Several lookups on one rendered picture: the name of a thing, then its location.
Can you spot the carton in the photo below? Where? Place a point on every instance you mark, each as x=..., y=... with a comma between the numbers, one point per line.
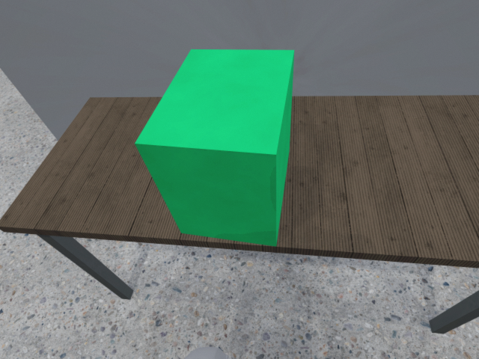
x=217, y=144

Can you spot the table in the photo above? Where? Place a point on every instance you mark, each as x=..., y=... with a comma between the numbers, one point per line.
x=389, y=178

